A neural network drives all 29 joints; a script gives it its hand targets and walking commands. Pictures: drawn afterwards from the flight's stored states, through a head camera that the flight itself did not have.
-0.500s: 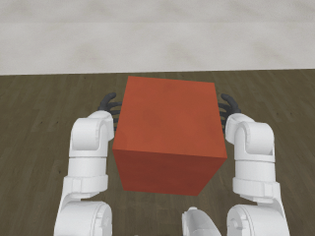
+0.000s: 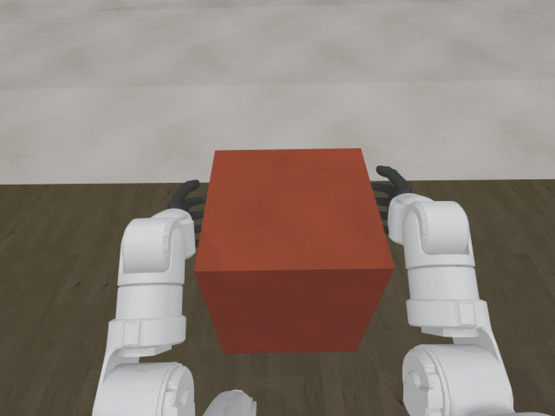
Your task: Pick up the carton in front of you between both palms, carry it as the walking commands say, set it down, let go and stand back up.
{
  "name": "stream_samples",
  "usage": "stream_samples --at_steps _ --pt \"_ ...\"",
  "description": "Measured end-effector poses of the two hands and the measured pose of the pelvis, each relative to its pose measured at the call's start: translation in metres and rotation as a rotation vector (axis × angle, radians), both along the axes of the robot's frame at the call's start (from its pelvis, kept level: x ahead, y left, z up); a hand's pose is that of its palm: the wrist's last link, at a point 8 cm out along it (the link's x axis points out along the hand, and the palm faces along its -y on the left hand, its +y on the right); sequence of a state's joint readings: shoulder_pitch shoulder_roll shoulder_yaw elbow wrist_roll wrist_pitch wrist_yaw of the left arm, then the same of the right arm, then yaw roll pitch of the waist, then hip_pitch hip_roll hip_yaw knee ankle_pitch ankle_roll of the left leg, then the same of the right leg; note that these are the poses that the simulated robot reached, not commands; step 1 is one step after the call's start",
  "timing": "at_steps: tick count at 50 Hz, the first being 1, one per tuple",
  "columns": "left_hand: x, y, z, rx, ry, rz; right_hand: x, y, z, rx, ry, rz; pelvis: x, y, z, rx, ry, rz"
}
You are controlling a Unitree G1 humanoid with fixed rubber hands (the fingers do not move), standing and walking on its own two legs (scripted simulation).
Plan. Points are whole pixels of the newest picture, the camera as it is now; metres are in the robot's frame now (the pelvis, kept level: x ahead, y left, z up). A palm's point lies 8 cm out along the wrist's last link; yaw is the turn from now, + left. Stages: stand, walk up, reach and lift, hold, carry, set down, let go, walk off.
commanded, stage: carry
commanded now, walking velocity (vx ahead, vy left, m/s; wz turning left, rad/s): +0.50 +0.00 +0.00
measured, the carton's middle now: (288, 256) +0.34 +0.01 +0.02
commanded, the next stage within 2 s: none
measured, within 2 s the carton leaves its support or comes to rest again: neither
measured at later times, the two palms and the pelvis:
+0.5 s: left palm (212, 102) +0.68 +0.18 +0.05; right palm (359, 104) +0.66 -0.12 +0.06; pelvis +0.32 +0.05 -0.04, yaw -2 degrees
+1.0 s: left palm (237, 46) +0.98 +0.16 +0.02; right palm (348, 40) +1.00 -0.14 +0.02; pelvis +0.64 +0.01 -0.09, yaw +0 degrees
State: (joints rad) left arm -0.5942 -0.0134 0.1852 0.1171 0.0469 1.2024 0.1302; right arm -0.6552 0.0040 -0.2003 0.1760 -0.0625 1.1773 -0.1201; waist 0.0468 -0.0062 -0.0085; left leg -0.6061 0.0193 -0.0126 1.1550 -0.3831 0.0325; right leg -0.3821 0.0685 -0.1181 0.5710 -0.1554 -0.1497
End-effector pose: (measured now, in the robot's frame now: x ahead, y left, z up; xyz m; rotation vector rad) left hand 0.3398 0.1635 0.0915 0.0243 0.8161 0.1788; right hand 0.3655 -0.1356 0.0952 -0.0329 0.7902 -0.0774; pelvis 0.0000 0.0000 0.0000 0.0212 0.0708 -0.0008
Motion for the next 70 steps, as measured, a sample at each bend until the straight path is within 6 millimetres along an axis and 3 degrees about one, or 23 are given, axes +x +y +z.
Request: stream_samples --at_steps 8,13,18,23,27,35,40,44,46,50,54,64,70 --pt "0.103 0.007 0.015 -0.005 -0.080 0.008 0.097 0.006 0.010 0.032 -0.077 -0.027 0.094 0.007 0.003 0.002 0.021 -0.013" --pt "0.181 0.016 0.021 -0.008 -0.143 -0.007 0.170 0.015 0.017 0.034 -0.141 -0.044 0.170 0.020 -0.013 -0.020 0.020 -0.025" --pt "0.264 0.026 -0.004 -0.033 -0.153 -0.046 0.243 0.025 0.002 -0.019 -0.153 -0.061 0.249 0.033 -0.048 -0.023 -0.006 -0.034" --pt "0.319 0.017 -0.034 -0.027 -0.023 -0.108 0.281 0.016 -0.031 -0.028 -0.022 -0.109 0.299 0.045 -0.045 -0.038 -0.003 -0.029" --pt "0.362 0.012 -0.041 -0.030 0.000 -0.129 0.317 0.011 -0.039 -0.022 0.000 -0.138 0.339 0.051 -0.038 -0.046 0.007 -0.032" --pt "0.458 0.006 -0.032 -0.052 -0.084 -0.103 0.418 0.006 -0.025 -0.012 -0.085 -0.144 0.433 0.044 -0.036 -0.046 0.022 -0.020" --pt "0.532 -0.004 -0.026 -0.050 -0.145 -0.094 0.494 -0.005 -0.020 -0.008 -0.145 -0.133 0.509 0.032 -0.053 -0.025 0.020 -0.009" --pt "0.592 -0.012 -0.036 -0.013 -0.164 -0.078 0.563 -0.013 -0.037 0.005 -0.164 -0.097 0.576 0.021 -0.084 -0.007 -0.005 0.002" --pt "0.615 -0.012 -0.048 0.009 -0.131 -0.066 0.591 -0.012 -0.052 0.014 -0.130 -0.075 0.597 0.017 -0.090 -0.024 -0.005 -0.004" --pt "0.642 -0.003 -0.074 0.004 -0.023 -0.026 0.633 -0.004 -0.075 0.001 -0.023 -0.028 0.638 0.007 -0.085 -0.010 -0.003 -0.007" --pt "0.678 0.002 -0.081 0.002 0.001 -0.003 0.676 0.002 -0.082 0.003 0.001 -0.009 0.678 0.002 -0.079 -0.001 0.007 -0.002" --pt "0.810 0.009 -0.060 -0.001 -0.113 -0.010 0.799 0.008 -0.065 0.030 -0.111 -0.043 0.801 0.015 -0.080 -0.007 0.025 -0.019" --pt "0.908 0.025 -0.068 -0.014 -0.170 -0.034 0.891 0.025 -0.066 0.004 -0.168 -0.054 0.900 0.032 -0.116 -0.046 -0.001 -0.043"
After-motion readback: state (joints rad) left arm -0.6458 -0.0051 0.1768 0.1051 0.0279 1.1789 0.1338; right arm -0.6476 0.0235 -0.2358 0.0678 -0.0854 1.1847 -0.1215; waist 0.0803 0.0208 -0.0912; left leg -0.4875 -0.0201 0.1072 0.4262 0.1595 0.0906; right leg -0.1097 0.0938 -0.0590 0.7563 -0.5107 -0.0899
